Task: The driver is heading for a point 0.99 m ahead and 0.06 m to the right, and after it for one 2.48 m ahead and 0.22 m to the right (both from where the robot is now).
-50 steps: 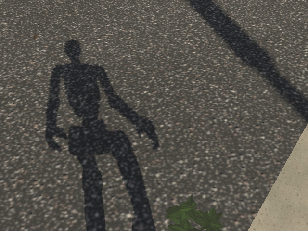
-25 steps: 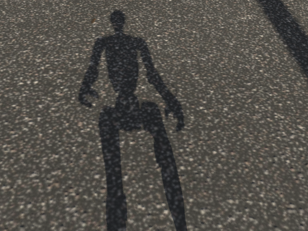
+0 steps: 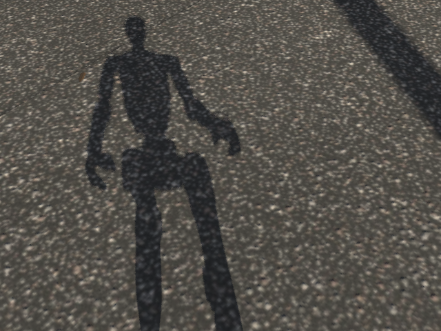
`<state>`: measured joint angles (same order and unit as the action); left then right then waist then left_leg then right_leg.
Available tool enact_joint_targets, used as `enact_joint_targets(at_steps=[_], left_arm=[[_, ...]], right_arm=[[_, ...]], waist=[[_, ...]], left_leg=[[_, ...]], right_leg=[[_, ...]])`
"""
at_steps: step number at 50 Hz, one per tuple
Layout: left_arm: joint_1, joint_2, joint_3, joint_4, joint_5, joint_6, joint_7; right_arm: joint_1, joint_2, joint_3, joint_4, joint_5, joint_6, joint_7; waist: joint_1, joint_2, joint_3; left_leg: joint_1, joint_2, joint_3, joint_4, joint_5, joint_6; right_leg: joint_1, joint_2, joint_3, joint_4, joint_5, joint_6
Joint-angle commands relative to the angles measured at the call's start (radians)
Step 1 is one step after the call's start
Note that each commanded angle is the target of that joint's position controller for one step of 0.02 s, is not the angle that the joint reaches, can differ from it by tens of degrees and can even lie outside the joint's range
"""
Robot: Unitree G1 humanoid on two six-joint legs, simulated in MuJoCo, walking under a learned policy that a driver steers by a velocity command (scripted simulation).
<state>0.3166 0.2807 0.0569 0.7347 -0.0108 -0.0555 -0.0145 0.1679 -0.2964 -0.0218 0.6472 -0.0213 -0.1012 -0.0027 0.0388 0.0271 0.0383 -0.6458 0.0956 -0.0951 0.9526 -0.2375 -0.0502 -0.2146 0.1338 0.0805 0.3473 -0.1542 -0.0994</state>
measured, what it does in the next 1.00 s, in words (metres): walks ahead: left foot, then right foot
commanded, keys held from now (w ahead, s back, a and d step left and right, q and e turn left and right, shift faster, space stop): w+e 0.08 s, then e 0.26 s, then no key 0.38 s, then q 0.26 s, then w+q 0.02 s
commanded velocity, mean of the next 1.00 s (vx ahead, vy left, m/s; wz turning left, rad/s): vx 0.16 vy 0.00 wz -0.24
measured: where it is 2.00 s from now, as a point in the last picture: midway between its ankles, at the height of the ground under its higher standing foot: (229, 240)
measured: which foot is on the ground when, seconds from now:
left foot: up 0.00-0.18, down 0.20-1.00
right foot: down 0.00-0.20, up 0.22-0.58, down 0.60-1.00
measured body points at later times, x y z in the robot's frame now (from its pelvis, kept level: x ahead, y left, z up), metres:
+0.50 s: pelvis +0.20 +0.06 +0.00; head +0.24 +0.05 +0.44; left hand +0.43 +0.28 -0.10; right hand +0.25 -0.24 -0.11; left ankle +0.28 +0.16 -0.74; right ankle +0.21 -0.08 -0.70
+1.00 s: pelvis +0.24 +0.03 -0.01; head +0.26 +0.03 +0.43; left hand +0.47 +0.24 -0.11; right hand +0.27 -0.28 -0.13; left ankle +0.27 +0.14 -0.74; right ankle +0.21 -0.08 -0.74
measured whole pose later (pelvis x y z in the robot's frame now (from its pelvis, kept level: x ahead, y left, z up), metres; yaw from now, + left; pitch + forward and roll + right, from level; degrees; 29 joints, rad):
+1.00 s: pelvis +0.24 +0.03 -0.01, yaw -12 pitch +0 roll -1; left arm 0.14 0.26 0.05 0.65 0.01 0.04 0.04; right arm 0.20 -0.31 -0.05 0.81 0.01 0.02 0.01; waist -0.03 0.01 0.04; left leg -0.34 0.04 0.01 0.71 -0.38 -0.02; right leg -0.26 0.00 -0.09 0.57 -0.31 -0.02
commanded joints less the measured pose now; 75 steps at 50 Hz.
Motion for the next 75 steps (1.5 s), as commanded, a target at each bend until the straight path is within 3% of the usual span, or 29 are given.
enact_joint_targets(at_steps=[1,5,9,10,11,12,14,17,22,29,30,31,32,33,34,37,40,45,49,52,54,55,56,57,58,60,61,68,75], left_arm=[[-0.052,0.177,0.048,-0.076,-0.011,-0.011,0.020],[0.030,0.178,0.051,-0.045,-0.022,0.010,0.029],[-0.006,0.140,0.047,-0.066,-0.014,0.035,0.040],[-0.008,0.084,0.029,-0.095,0.002,0.032,0.038],[0.187,0.009,0.007,-0.083,0.011,0.027,0.033],[0.237,0.108,0.015,-0.084,-0.012,0.026,0.030],[0.040,0.184,0.044,-0.103,-0.020,0.059,0.043],[0.015,0.126,0.042,-0.124,-0.014,0.102,0.048],[-0.027,0.061,0.017,-0.141,0.009,0.099,0.040],[-0.070,0.077,0.019,-0.145,0.014,0.101,0.015],[-0.074,0.098,0.023,-0.151,0.021,0.098,0.018],[-0.073,0.170,0.032,-0.171,0.033,0.097,0.031],[-0.152,0.161,0.019,-0.187,0.042,0.097,0.034],[-0.183,0.112,0.011,-0.189,0.043,0.087,0.027],[-0.209,0.089,0.002,-0.178,0.047,0.076,0.022],[-0.217,0.065,-0.008,-0.156,0.035,0.060,0.017],[-0.175,0.093,0.001,-0.143,0.042,0.065,0.022],[-0.144,0.141,0.036,-0.139,0.026,0.085,0.057],[-0.186,0.133,0.046,-0.147,0.017,0.083,0.067],[-0.180,0.166,0.061,-0.132,0.002,0.066,0.061],[-0.246,0.147,0.055,-0.128,-0.012,0.060,0.053],[-0.247,0.095,0.043,-0.125,-0.005,0.059,0.047],[-0.289,0.020,0.022,-0.182,0.002,0.048,0.041],[-0.364,0.068,0.030,-0.208,-0.016,0.020,0.039],[-0.333,0.108,0.042,-0.194,-0.039,-0.002,0.030],[-0.275,0.134,0.054,-0.144,0.000,-0.025,0.028],[-0.269,0.132,0.058,-0.132,0.016,-0.031,0.028],[-0.345,0.058,0.039,-0.133,0.008,-0.042,0.009],[-0.492,0.047,0.017,-0.167,-0.011,-0.068,-0.034]], right_arm=[[-0.047,-0.049,-0.009,-0.067,-0.002,-0.007,-0.003],[-0.138,-0.081,-0.023,-0.088,0.021,-0.019,0.007],[-0.018,-0.130,-0.058,-0.063,0.005,-0.033,0.006],[0.083,-0.178,-0.070,-0.061,-0.013,-0.035,-0.001],[0.132,-0.217,-0.076,-0.065,-0.028,-0.014,-0.006],[0.159,-0.208,-0.083,-0.046,0.005,0.008,0.004],[0.061,-0.103,-0.055,-0.076,0.003,0.035,-0.009],[-0.033,-0.095,-0.050,-0.056,-0.009,0.048,-0.011],[-0.056,-0.125,-0.065,-0.010,0.007,0.053,-0.012],[-0.063,-0.128,-0.055,0.049,0.044,0.080,0.001],[-0.018,-0.091,-0.041,0.074,0.040,0.078,0.004],[0.018,-0.033,-0.020,0.070,0.005,0.073,0.011],[0.058,-0.007,-0.011,0.065,-0.006,0.073,0.010],[0.002,-0.066,-0.023,0.068,-0.003,0.081,0.001],[-0.010,-0.078,-0.028,0.070,0.004,0.085,-0.001],[0.015,-0.079,-0.024,0.103,-0.009,0.093,0.000],[-0.009,-0.111,-0.030,0.119,0.019,0.087,0.011],[-0.003,-0.101,-0.040,0.110,0.032,0.090,0.003],[0.017,-0.085,-0.052,0.092,0.031,0.119,0.008],[0.017,-0.075,-0.055,0.082,0.043,0.131,0.023],[0.132,-0.076,-0.066,0.133,0.045,0.126,0.028],[0.222,-0.108,-0.081,0.170,0.044,0.119,0.023],[0.298,-0.259,-0.120,0.169,0.039,0.101,0.011],[0.284,-0.245,-0.101,0.127,0.013,0.068,0.023],[0.223,-0.195,-0.085,0.111,0.005,0.045,0.021],[0.157,-0.152,-0.071,0.087,0.033,0.033,0.011],[0.155,-0.141,-0.065,0.083,0.034,0.035,0.004],[0.267,-0.124,-0.063,0.101,0.035,0.043,-0.024],[0.335,-0.129,-0.067,0.143,0.037,0.050,-0.025]], waist=[[-0.010,-0.081,-0.030],[0.030,-0.110,-0.046],[-0.058,-0.137,-0.117],[-0.098,-0.057,-0.236],[-0.031,0.231,-0.381],[-0.037,0.299,-0.450],[-0.078,0.086,-0.243],[-0.024,0.115,-0.101],[-0.022,0.100,-0.170],[-0.010,0.093,-0.133],[-0.011,0.060,-0.124],[-0.051,-0.118,-0.163],[-0.099,-0.258,-0.150],[-0.053,-0.216,-0.123],[-0.068,-0.211,-0.105],[-0.076,-0.177,-0.096],[-0.038,-0.059,-0.029],[-0.034,-0.104,-0.083],[-0.045,-0.168,-0.094],[-0.039,-0.143,-0.079],[-0.111,-0.125,-0.049],[-0.134,-0.033,-0.030],[-0.137,0.272,-0.010],[-0.172,0.203,0.004],[-0.125,0.135,0.039],[-0.080,0.045,0.040],[-0.075,0.042,0.031],[-0.104,0.073,0.005],[-0.165,0.100,0.071]], left_leg=[[0.143,-0.046,0.057,-0.226,0.215,-0.032],[0.207,-0.099,0.025,-0.413,0.317,-0.028],[0.387,-0.092,0.022,-0.536,0.330,0.049],[0.606,0.056,-0.085,-0.492,0.511,0.111],[0.918,0.334,-0.386,-0.430,0.799,0.275],[0.942,0.402,-0.598,-0.488,0.541,0.334],[0.731,0.277,-0.341,-0.543,0.383,0.262],[0.441,0.163,-0.097,-0.622,0.424,0.245],[0.441,0.185,-0.001,-0.637,0.577,0.297],[0.387,0.151,0.026,-0.574,0.222,0.234],[0.339,0.112,0.048,-0.537,0.131,0.167],[0.267,0.025,0.134,-0.373,-0.047,0.075],[0.243,-0.046,0.153,-0.351,-0.232,0.013],[0.294,-0.034,0.114,-0.330,-0.219,-0.005],[0.320,-0.038,0.111,-0.376,-0.146,0.000],[0.428,-0.019,0.084,-0.513,0.089,-0.004],[0.347,-0.027,0.076,-0.510,0.092,0.040],[0.265,-0.058,0.091,-0.351,0.095,0.029],[0.227,-0.054,0.108,-0.156,-0.200,0.040],[0.253,-0.040,0.139,-0.163,-0.226,0.086],[0.470,-0.095,0.186,-0.329,-0.133,0.130],[0.576,-0.082,0.109,-0.431,-0.184,0.165],[0.659,0.184,-0.432,-0.658,-0.446,0.323],[0.651,0.276,-0.721,-0.818,-0.508,0.419],[0.654,0.279,-0.661,-0.815,-0.477,0.394],[0.651,0.199,-0.472,-0.771,-0.319,0.312],[0.637,0.158,-0.394,-0.774,-0.225,0.283],[0.642,0.055,-0.182,-0.769,0.164,0.241],[0.665,0.100,-0.161,-0.744,0.236,0.241]], right_leg=[[-0.147,-0.187,0.148,-0.124,0.173,-0.151],[-0.062,-0.204,0.231,-0.039,0.086,-0.105],[0.019,-0.167,0.285,0.225,0.206,-0.003],[-0.073,-0.108,0.228,0.449,0.057,0.044],[-0.330,0.013,0.126,0.762,-0.575,0.112],[-0.449,-0.055,0.101,0.940,-0.551,0.131],[-0.508,-0.119,0.046,1.004,-0.385,0.171],[-0.379,-0.169,-0.013,0.884,-0.310,0.185],[-0.241,-0.173,-0.038,0.597,-0.206,0.172],[0.024,-0.128,-0.099,0.139,-0.010,0.092],[0.109,-0.155,-0.052,0.044,0.077,0.063],[0.202,-0.342,0.166,0.011,0.304,0.010],[0.105,-0.453,0.263,0.002,0.275,-0.124],[0.023,-0.408,0.245,-0.019,0.132,-0.142],[0.004,-0.356,0.196,-0.017,0.059,-0.099],[-0.019,-0.269,0.102,0.014,-0.030,0.003],[0.025,-0.217,0.040,0.054,-0.053,0.046],[0.104,-0.329,0.065,0.068,0.211,-0.047],[0.061,-0.451,0.109,0.057,0.275,-0.122],[-0.005,-0.472,0.107,-0.010,-0.175,-0.108],[-0.177,-0.392,0.004,0.046,-0.403,-0.040],[-0.285,-0.323,-0.097,0.221,-0.449,0.013],[-0.553,-0.143,-0.250,0.638,-0.464,0.126],[-0.672,-0.105,-0.032,0.774,-0.496,0.109],[-0.702,-0.154,0.013,0.808,-0.401,0.088],[-0.678,-0.197,0.010,0.746,-0.201,0.077],[-0.630,-0.209,0.009,0.693,-0.120,0.084],[-0.531,-0.152,-0.031,0.373,0.165,0.154],[-0.468,-0.146,-0.081,0.172,0.220,0.121]])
